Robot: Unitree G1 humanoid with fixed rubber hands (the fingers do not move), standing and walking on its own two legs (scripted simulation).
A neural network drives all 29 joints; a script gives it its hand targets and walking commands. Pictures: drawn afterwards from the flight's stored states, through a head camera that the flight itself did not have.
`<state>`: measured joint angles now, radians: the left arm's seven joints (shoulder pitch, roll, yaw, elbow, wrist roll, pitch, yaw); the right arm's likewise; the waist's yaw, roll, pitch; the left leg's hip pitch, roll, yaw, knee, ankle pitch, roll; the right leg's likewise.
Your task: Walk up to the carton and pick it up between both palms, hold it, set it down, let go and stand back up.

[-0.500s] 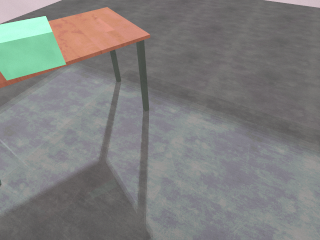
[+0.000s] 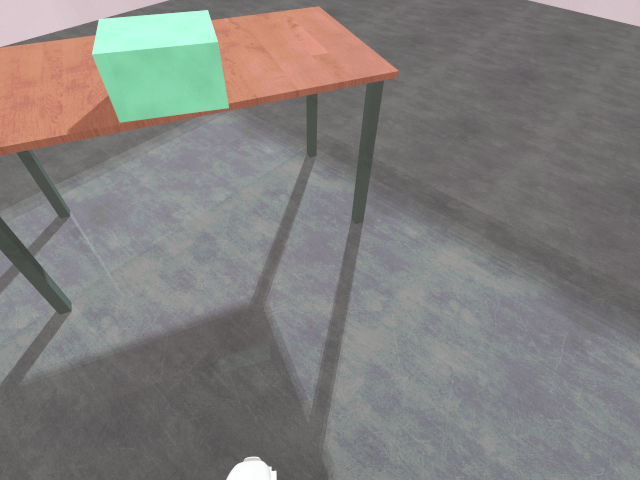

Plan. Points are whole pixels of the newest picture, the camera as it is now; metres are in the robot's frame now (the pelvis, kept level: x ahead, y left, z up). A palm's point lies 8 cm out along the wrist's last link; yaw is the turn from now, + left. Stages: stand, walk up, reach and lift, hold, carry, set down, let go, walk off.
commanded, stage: walk up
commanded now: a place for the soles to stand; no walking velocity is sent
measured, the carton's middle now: (165, 64) +1.10 +0.42 +0.01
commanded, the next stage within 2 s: none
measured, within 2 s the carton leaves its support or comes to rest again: neither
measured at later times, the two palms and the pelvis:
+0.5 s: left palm (109, 440) +0.21 +0.31 -0.12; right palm (463, 426) +0.24 -0.20 -0.16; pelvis +0.20 +0.05 -0.03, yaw +14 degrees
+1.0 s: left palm (79, 407) +0.27 +0.39 -0.15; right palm (333, 245) +0.57 -0.01 -0.12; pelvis +0.39 +0.16 -0.02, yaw +25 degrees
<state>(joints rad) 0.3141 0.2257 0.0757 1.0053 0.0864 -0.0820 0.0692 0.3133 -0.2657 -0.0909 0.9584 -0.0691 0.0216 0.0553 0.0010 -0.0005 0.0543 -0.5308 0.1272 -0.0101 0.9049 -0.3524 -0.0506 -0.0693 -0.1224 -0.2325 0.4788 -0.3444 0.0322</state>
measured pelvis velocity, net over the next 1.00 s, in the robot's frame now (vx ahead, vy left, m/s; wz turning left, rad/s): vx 0.39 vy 0.16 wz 0.43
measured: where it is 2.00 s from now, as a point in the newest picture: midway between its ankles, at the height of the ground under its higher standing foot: (249, 356)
